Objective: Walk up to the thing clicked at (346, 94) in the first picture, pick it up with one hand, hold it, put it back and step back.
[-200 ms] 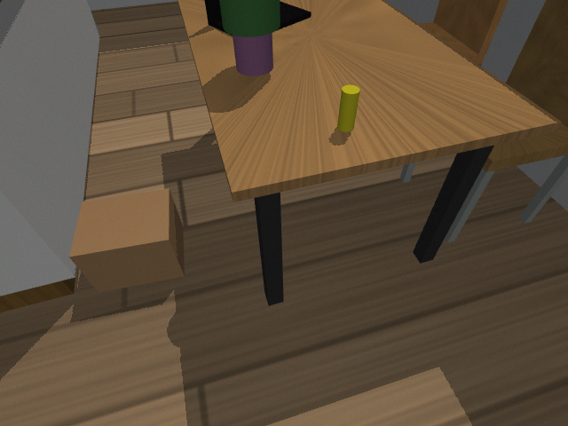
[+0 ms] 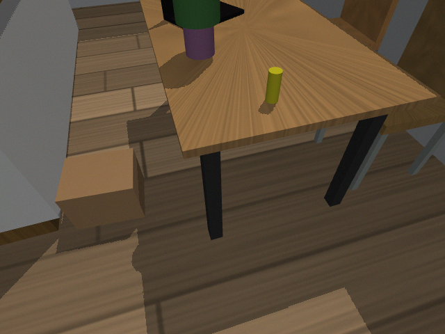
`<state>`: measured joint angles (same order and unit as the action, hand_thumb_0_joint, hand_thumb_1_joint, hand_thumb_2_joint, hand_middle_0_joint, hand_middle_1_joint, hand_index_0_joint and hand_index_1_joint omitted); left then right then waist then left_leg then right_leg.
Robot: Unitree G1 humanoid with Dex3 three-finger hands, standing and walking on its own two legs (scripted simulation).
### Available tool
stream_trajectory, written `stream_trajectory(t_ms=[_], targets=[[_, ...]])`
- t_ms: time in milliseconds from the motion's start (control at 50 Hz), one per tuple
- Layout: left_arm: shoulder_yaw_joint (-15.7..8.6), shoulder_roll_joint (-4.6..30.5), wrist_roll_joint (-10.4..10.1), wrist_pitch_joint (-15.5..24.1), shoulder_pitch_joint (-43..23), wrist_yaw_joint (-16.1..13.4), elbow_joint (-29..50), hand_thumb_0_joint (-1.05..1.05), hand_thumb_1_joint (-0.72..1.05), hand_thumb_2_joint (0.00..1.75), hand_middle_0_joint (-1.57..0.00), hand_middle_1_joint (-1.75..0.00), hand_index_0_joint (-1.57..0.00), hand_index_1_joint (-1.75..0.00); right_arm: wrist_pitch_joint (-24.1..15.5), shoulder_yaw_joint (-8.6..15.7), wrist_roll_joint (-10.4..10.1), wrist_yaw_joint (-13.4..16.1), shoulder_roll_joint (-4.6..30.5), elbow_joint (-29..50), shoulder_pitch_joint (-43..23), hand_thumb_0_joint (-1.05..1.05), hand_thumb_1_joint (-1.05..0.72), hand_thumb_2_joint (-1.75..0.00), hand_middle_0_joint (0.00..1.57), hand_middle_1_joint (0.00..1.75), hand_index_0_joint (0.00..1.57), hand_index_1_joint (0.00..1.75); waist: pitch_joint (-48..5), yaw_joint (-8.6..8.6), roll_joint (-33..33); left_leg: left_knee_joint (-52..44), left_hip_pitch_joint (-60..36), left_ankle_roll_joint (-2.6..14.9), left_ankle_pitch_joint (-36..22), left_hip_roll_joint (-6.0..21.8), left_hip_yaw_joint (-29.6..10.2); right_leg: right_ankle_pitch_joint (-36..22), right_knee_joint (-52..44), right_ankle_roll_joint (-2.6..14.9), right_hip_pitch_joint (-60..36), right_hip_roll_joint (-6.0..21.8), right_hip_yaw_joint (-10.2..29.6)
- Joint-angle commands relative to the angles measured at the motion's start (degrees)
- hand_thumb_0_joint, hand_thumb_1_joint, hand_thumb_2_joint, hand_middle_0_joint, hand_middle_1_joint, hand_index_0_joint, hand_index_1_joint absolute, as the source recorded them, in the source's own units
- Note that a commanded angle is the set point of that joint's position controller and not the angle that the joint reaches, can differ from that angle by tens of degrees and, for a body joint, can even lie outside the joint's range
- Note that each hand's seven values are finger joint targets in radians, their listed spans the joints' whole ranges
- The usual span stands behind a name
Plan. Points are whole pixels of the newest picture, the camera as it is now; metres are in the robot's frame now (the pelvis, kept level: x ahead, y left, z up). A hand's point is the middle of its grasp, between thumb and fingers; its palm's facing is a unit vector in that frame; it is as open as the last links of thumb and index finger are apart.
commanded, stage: stand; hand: right
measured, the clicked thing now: (273, 85) +0.82 -0.11 +0.00
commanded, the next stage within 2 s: walk up in 0.92 s
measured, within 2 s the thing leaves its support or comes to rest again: neither
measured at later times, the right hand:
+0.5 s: hand out of the picture +0.08 -0.25 -0.16, palm faces -0.03 +0.94 -0.33, open 7.4 cm
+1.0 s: hand out of the picture +0.08 -0.25 -0.16, palm faces -0.04 +0.94 -0.33, open 7.4 cm
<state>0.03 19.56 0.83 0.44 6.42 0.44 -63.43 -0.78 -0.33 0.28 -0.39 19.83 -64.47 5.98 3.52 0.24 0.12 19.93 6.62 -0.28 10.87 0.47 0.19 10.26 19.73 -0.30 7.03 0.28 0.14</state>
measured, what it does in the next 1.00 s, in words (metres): stands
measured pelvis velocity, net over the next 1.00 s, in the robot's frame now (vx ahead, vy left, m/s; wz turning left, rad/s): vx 0.02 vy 0.00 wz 0.03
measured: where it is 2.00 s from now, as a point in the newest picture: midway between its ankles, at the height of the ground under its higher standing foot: (257, 320)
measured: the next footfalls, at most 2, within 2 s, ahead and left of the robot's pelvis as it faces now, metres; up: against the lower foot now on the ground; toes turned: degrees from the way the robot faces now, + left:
right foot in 1.20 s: +0.16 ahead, -0.19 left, +0.00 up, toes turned +4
left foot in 1.64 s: +0.31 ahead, +0.04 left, +0.00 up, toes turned +17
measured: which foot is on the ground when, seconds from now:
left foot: down 0.00-1.00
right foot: down 0.00-0.96, up 0.98-1.00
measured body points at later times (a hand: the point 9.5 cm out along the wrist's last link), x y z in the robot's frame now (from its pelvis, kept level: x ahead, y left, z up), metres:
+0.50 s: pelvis +0.01 +0.00 +0.00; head +0.02 +0.00 +0.45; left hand +0.08 +0.30 -0.13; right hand +0.09 -0.30 -0.13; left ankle +0.00 +0.12 -0.75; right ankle +0.01 -0.12 -0.75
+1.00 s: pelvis +0.02 +0.00 +0.00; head +0.02 +0.00 +0.45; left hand +0.09 +0.31 -0.13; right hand +0.09 -0.30 -0.13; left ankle +0.00 +0.12 -0.75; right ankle +0.00 -0.12 -0.74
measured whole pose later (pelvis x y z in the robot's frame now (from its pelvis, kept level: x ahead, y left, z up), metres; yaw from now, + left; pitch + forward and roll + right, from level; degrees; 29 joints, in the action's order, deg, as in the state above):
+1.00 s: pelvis +0.02 +0.00 +0.00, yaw +2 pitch -2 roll +0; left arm -2.9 20.9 2.5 -0.8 7.3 2.5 -60.5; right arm -2.0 1.7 1.0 -1.2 19.6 -61.7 10.3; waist 2.5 0.2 -0.8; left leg 22.2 7.5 1.2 13.7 -0.5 -1.5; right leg 22.5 31.5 0.9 11.0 0.7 -0.5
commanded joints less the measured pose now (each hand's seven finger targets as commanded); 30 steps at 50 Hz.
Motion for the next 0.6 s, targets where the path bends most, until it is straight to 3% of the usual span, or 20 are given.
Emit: stream_trajectory(t_ms=[0,40,240,580], targets=[[-2.0,12.0,-0.3,1.5,-2.4,-0.9,3.4,0.00,0.90,0.90,-0.20,-0.30,-0.20,-0.30,-1.2,2.4,0.2,0.8,12.1,3.5,-2.2,0.00,-0.90,-0.90,0.20,0.30,0.20,0.30,-4.4,-0.31,-0.4,-3.5,-0.3,1.74,-6.1,6.7,-5.6,-5.7,-3.2,1.66,-0.3,6.7,5.1],[-2.0,12.0,-0.4,1.4,-2.1,-0.9,3.2,0.00,0.90,0.90,-0.20,-0.30,-0.20,-0.30,-1.1,2.4,0.2,0.8,12.1,3.4,-2.2,0.00,-0.90,-0.90,0.20,0.30,0.20,0.30,-3.7,-0.22,0.1,-4.1,0.2,1.60,-4.2,6.6,-5.7,-4.4,-3.3,1.66,0.1,6.6,5.2],[-1.9,12.3,-0.4,1.5,-1.9,-1.0,3.4,0.00,0.90,0.90,-0.20,-0.30,-0.20,-0.30,-1.1,2.5,0.1,0.8,12.1,3.4,-2.0,0.00,-0.90,-0.90,0.20,0.30,0.20,0.30,-5.6,-0.25,-0.4,-3.2,-0.9,1.77,-8.5,6.9,-5.4,-7.8,-2.5,1.81,-1.4,6.9,4.9],[-1.9,12.2,-0.4,1.3,-2.0,-1.1,3.3,0.00,0.90,0.90,-0.20,-0.30,-0.20,-0.30,-1.1,2.5,0.2,1.0,12.3,3.4,-1.7,0.00,-0.90,-0.90,0.20,0.30,0.20,0.30,-4.8,-0.19,0.2,-3.6,-0.7,1.52,-9.0,6.7,-5.4,-8.2,-2.9,1.62,-1.5,7.1,5.0]])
